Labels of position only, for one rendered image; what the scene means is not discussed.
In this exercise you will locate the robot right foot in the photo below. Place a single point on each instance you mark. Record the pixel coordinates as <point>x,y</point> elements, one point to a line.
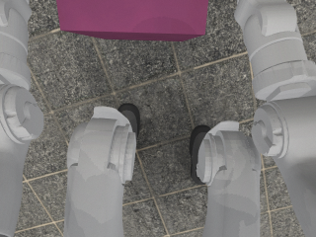
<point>197,136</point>

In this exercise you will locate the carton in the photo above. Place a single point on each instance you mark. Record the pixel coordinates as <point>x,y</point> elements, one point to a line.
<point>159,20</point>

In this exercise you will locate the robot left upper arm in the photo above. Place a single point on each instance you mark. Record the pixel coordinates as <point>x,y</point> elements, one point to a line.
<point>21,120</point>

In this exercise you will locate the right robot forearm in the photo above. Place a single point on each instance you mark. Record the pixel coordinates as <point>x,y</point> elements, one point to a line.
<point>275,49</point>

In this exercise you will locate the robot right upper arm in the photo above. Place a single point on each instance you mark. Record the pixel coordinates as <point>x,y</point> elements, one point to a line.
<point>286,130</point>

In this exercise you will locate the left robot thigh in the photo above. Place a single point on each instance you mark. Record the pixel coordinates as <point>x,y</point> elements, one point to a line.
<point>95,185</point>

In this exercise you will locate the left robot forearm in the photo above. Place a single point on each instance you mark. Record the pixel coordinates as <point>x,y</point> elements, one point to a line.
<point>14,37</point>

